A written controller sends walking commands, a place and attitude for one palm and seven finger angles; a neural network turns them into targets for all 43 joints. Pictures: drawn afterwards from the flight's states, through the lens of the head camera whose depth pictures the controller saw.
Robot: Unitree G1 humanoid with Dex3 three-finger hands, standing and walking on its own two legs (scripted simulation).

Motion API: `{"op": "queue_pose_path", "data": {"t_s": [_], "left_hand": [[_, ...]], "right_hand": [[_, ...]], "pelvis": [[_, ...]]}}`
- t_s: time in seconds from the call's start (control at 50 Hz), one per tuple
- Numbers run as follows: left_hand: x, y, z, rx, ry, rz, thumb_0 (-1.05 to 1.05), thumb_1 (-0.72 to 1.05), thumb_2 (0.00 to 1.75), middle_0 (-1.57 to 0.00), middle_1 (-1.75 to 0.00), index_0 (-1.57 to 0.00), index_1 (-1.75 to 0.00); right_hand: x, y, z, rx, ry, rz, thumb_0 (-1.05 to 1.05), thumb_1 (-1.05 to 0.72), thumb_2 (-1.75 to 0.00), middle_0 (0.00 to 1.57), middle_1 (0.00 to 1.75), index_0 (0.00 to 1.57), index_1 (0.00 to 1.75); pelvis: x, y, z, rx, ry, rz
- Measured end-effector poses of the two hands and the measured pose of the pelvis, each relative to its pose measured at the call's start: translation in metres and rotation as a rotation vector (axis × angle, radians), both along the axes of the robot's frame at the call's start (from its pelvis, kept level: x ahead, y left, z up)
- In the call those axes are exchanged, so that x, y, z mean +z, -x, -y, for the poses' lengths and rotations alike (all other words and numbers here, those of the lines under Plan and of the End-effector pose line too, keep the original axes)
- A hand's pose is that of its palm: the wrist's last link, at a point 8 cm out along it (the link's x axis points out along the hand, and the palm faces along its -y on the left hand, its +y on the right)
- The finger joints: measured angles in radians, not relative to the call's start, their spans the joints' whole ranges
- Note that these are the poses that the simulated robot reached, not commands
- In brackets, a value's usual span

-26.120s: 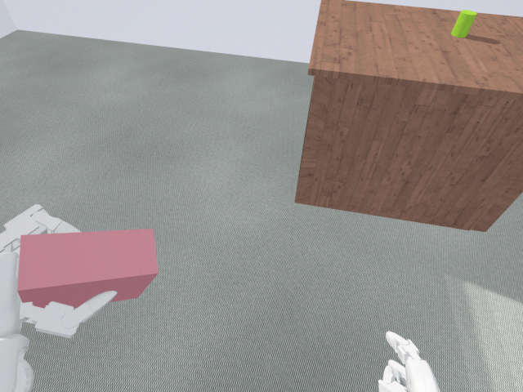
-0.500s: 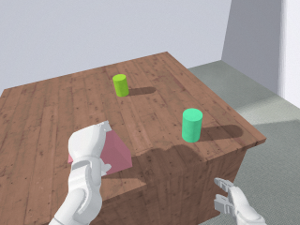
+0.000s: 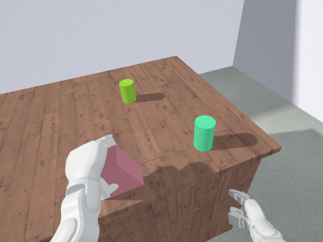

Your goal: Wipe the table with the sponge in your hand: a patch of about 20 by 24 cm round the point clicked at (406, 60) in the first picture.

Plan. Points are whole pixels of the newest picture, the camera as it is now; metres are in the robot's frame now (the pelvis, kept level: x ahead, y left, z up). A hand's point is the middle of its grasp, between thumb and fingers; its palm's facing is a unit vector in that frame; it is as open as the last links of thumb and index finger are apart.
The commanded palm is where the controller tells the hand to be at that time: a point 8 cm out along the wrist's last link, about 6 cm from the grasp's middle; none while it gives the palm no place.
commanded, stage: slide back across to the middle lane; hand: left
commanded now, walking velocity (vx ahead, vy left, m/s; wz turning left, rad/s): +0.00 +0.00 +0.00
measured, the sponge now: (113, 177) +0.25 +0.17 +0.07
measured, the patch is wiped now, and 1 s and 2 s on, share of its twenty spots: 1.00 1.00 1.00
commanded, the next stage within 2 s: wipe forward along the middle lane in 0.40 s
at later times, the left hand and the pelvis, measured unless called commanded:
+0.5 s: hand (83, 176) +0.22 +0.22 +0.11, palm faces +0.18 -0.32 -0.93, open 9.3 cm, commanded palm +0.17 +0.23 +0.16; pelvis +0.00 +0.01 +0.00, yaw +0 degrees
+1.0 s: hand (74, 166) +0.25 +0.26 +0.10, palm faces +0.08 -0.11 -0.99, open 9.3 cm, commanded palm +0.21 +0.26 +0.14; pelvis +0.00 +0.00 +0.00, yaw +1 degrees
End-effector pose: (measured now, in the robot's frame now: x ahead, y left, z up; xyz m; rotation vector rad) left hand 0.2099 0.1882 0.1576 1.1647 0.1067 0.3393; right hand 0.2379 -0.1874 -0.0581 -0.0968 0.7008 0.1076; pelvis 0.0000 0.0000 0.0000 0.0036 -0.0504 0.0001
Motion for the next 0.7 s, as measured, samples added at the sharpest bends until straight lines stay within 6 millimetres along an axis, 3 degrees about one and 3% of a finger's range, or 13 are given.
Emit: {"op": "queue_pose_path", "data": {"t_s": [0.38, 0.7], "left_hand": [[0.002, 0.021, -0.034, 0.067, -0.003, -0.045, -0.02, -0.46, 1.11, -0.78, -1.45, -0.81, -1.40], [0.000, 0.018, -0.054, 0.132, -0.082, -0.074, -0.02, -0.47, 1.11, -0.79, -1.44, -0.82, -1.39]], "right_hand": [[-0.001, 0.003, -0.001, -0.006, 0.033, 0.010, 0.02, -0.91, -0.90, 0.20, 0.30, 0.20, 0.30], [-0.004, -0.002, 0.001, -0.001, 0.053, 0.016, 0.01, -0.91, -0.90, 0.20, 0.30, 0.20, 0.30]], "pelvis": [[0.002, 0.002, -0.005, 0.000, 0.002, 0.009], [0.002, 0.001, -0.001, 0.008, 0.002, 0.003]]}}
